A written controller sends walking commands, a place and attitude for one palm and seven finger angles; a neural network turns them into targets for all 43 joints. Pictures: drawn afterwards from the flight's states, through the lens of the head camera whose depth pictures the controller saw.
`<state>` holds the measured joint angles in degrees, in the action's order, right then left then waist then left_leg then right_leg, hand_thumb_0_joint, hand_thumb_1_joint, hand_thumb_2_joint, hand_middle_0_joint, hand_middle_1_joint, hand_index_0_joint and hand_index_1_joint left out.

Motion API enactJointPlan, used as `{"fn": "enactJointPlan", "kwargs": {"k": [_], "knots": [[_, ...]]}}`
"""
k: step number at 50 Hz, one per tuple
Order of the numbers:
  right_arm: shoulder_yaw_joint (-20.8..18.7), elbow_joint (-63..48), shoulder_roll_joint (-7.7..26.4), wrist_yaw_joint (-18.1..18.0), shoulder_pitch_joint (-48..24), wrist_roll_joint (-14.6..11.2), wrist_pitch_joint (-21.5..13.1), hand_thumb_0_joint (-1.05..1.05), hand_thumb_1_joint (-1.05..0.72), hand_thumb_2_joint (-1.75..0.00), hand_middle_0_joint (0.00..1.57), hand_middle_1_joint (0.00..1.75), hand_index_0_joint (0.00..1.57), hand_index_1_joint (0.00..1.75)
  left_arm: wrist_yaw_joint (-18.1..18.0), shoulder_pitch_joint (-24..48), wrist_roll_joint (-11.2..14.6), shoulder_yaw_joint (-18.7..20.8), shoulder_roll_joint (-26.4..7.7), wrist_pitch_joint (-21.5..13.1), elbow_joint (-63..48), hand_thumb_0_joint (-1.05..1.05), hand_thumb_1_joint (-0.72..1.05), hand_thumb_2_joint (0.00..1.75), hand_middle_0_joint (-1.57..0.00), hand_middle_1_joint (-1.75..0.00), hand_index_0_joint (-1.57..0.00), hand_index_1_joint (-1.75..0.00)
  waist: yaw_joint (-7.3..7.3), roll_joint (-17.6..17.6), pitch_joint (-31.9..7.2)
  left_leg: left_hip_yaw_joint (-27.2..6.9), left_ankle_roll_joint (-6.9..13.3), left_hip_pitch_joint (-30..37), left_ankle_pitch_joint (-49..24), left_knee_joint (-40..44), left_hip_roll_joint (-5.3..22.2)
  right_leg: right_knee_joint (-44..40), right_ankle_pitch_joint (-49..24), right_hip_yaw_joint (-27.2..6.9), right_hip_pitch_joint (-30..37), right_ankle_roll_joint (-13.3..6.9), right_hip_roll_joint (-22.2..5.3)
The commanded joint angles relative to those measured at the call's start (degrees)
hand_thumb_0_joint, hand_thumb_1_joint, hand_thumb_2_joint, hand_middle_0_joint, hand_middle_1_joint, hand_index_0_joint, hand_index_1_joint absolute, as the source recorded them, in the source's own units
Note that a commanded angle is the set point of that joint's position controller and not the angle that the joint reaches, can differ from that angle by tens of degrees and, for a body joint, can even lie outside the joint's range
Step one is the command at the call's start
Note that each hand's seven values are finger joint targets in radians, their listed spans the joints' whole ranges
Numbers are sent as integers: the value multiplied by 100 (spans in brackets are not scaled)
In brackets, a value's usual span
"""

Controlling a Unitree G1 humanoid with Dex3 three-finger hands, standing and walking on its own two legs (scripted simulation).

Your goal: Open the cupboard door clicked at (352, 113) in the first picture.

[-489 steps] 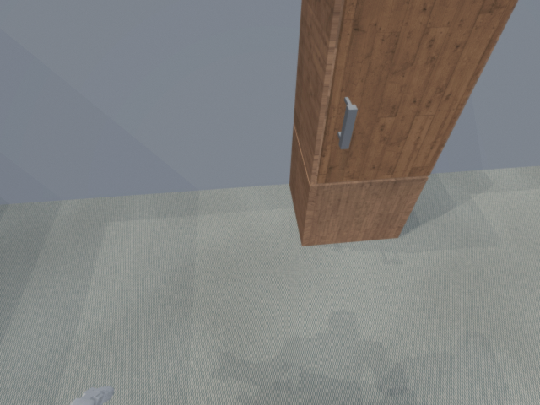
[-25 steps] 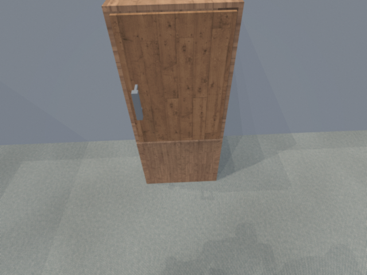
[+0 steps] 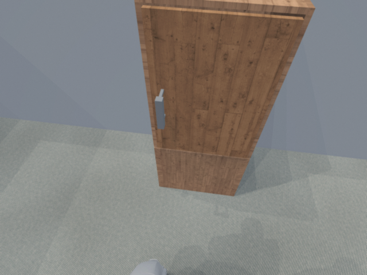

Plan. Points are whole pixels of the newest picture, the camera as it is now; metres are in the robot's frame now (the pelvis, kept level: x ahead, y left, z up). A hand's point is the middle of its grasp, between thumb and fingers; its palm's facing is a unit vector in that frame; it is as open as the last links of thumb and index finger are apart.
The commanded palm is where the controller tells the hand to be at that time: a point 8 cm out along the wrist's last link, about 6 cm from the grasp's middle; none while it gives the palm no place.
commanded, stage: take the last steps up to it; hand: left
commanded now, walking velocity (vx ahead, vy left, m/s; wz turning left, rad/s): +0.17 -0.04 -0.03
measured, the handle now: (161, 109) +0.64 +0.16 -0.07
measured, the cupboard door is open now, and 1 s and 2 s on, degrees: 0 0 0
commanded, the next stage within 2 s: come to a stop and stand still in 0.06 s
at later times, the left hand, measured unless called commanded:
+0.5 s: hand (121, 256) +0.18 +0.18 -0.16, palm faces -0.01 -0.97 -0.23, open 7.3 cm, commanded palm none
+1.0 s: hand out of the picture +0.06 +0.19 -0.16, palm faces +0.07 -0.97 -0.24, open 7.3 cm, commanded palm none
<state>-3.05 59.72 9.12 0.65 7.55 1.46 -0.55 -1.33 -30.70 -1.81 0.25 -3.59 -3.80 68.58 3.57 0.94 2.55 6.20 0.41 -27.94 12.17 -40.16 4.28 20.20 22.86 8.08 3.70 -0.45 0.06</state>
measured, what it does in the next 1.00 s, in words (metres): steps on the spot: left foot, then right foot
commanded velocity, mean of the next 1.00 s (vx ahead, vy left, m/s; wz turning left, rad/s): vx -0.03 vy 0.02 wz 0.00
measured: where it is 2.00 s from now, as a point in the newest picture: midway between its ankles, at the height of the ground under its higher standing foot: outside the picture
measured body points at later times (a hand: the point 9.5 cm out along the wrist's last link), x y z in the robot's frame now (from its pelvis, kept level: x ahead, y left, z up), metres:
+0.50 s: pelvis +0.09 +0.00 +0.01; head +0.11 +0.00 +0.46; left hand +0.18 +0.24 -0.14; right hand +0.11 -0.23 -0.15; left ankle +0.11 +0.10 -0.73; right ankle +0.11 -0.13 -0.71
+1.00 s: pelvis +0.03 +0.00 +0.01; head +0.04 +0.00 +0.46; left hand +0.06 +0.24 -0.14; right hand +0.08 -0.25 -0.15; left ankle +0.00 +0.13 -0.72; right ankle +0.11 -0.13 -0.73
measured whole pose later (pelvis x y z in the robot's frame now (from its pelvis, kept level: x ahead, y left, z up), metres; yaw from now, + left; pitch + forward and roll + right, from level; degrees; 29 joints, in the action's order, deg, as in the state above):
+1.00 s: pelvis +0.03 +0.00 +0.01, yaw -2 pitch -1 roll +1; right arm -3.3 58.5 11.6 -0.2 13.6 1.2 1.8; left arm -1.2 -15.1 -2.1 3.0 -10.3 1.7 59.0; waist 2.7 -0.5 0.5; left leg 2.4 -1.4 -10.2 22.1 -31.8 0.8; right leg 26.9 7.2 3.7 -19.3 0.0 -4.0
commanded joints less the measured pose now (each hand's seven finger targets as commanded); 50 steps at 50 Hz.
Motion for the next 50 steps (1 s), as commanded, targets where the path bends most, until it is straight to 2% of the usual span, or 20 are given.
{"fn": "enactJointPlan", "kwargs": {"k": [1,2,3,4,7,11,17,23,25,26,27,28,29,31,36,44,46,48,49,50], "knots": [[-94,125,529,-105,1517,29,-270,0,-90,-90,20,30,20,30,-89,-166,93,186,-868,-39,-198,0,90,90,-20,-30,-20,-30,-895,-166,-532,-84,278,2783,-953,1134,-69,2151,-4125,-399,-1408,-359,-987],[-219,230,1115,-176,2124,76,-314,0,-90,-90,20,30,20,30,-58,-471,172,155,-603,-28,-279,0,90,90,-20,-30,-20,-30,-980,1140,-1356,-1937,869,4292,-2144,1145,1494,3659,-1312,9,-2839,-54,-292],[-220,322,1327,-216,2437,-27,-257,0,-90,-90,20,30,20,30,-47,-278,168,114,-598,-33,-431,0,90,90,-20,-30,-20,-30,-1003,1328,-1626,-2887,1355,4301,-2808,1798,2258,4873,1176,-366,-3255,-56,-24],[-200,261,1203,-230,1977,-61,-226,0,-90,-90,20,30,20,30,-62,-4,135,166,-733,28,-464,0,90,90,-20,-30,-20,-30,-853,659,-1195,-2524,1420,3615,-2052,2064,2241,5269,1075,-647,-3352,-138,-297],[-17,-14,532,-235,989,-38,-310,0,-90,-90,20,30,20,30,53,523,49,217,-496,151,-500,0,90,90,-20,-30,-20,-30,-461,100,263,-1630,1008,1440,-1124,2716,1601,5014,-5,-745,-3238,-10,-741],[65,-125,156,-273,693,-59,-337,0,-90,-90,20,30,20,30,-12,129,60,242,-306,407,-453,0,90,90,-20,-30,-20,-30,-97,401,44,-577,658,775,-2479,2711,1088,4087,-800,-759,-2431,224,-696],[-43,-206,611,-355,686,-14,-109,0,-90,-90,20,30,20,30,-20,926,35,337,-724,653,-966,0,90,90,-20,-30,-20,-30,-251,559,-11,-692,924,1394,-3256,2241,1368,3312,-483,-681,-2758,328,-514],[-192,-168,829,-318,862,16,37,0,-90,-90,20,30,20,30,-36,1572,66,324,-897,570,-1368,0,90,90,-20,-30,-20,-30,-413,959,-179,-894,877,1988,-3608,1717,1345,1919,-174,-505,-2403,193,-349],[-219,-170,843,-282,825,-14,84,0,-90,-90,20,30,20,30,-40,1352,71,348,-977,487,-1318,0,90,90,-20,-30,-20,-30,-268,748,-404,-737,599,1918,-2930,1311,1104,879,-1193,-415,-1786,175,-334],[-212,-166,706,-250,964,-50,92,0,-90,-90,20,30,20,30,-47,1274,44,360,-1168,400,-1310,0,90,90,-20,-30,-20,-30,-254,232,-514,-545,299,1771,-2201,861,757,223,-2329,-612,-1382,159,-556],[-162,-228,383,-218,1135,-95,97,0,-90,-90,20,30,20,30,-96,1291,2,409,-1540,330,-1314,0,90,90,-20,-30,-20,-30,-330,-906,-704,-126,-47,996,-347,145,181,267,-4353,-1704,-776,-184,-1523],[-127,-352,258,-220,983,-114,156,0,-90,-90,20,30,20,30,-91,1230,29,424,-1764,315,-1314,0,90,90,-20,-30,-20,-30,-233,-1355,-672,-113,-192,572,2085,-576,-323,355,-6090,-2108,-834,-844,-2328],[-153,-348,304,-241,925,-112,250,0,-90,-90,20,30,20,30,-92,1254,41,400,-1744,335,-1343,0,90,90,-20,-30,-20,-30,-191,-953,-778,-522,-177,637,2348,-1328,-341,325,-6069,-1873,-1014,-1167,-2436],[-161,-272,340,-253,963,-79,359,0,-90,-90,20,30,20,30,-145,1620,55,450,-1623,351,-1390,0,90,90,-20,-30,-20,-30,-298,-1144,-691,-819,-221,389,2099,-2161,-308,243,-5241,-1932,-1230,-1195,-2203],[-210,-196,488,-132,930,-34,411,0,-90,-90,20,30,20,30,-157,1737,64,473,-1556,366,-1462,0,90,90,-20,-30,-20,-30,-231,-870,-437,-832,-374,54,1125,-2494,-278,-101,-3070,-1643,-1336,-869,-1863],[-106,-332,412,-40,769,-46,299,0,-90,-90,20,30,20,30,-90,1530,-42,539,-1733,419,-1385,0,90,90,-20,-30,-20,-30,-44,-1333,-215,-443,-263,808,1480,-320,-323,-871,132,-2090,-1711,-795,-1699],[-85,-267,358,-46,1038,-54,257,0,-90,-90,20,30,20,30,-67,1582,-44,533,-1745,431,-1337,0,90,90,-20,-30,-20,-30,-162,-1386,-215,-264,-201,1358,1429,308,-431,-982,464,-2022,-2010,-680,-1541],[-28,-10,263,-76,1777,-56,187,0,-90,-90,20,30,20,30,-66,1856,8,524,-1708,475,-1317,0,90,90,-20,-30,-20,-30,-506,-1323,-348,-92,-123,2412,741,1418,-530,-815,809,-1646,-2561,-338,-1247],[-9,100,304,-107,2007,-56,140,0,-90,-90,20,30,20,30,-50,1882,44,471,-1569,499,-1306,0,90,90,-20,-30,-20,-30,-604,-886,-365,-190,-101,2869,593,1891,-478,-459,1041,-1397,-2909,-132,-990],[-45,81,571,-152,2025,-9,88,0,-90,-90,20,30,20,30,-23,1808,99,398,-1280,524,-1314,0,90,90,-20,-30,-20,-30,-609,121,-182,-1099,75,2717,1477,2538,131,392,1126,-1076,-3357,35,-576]]}}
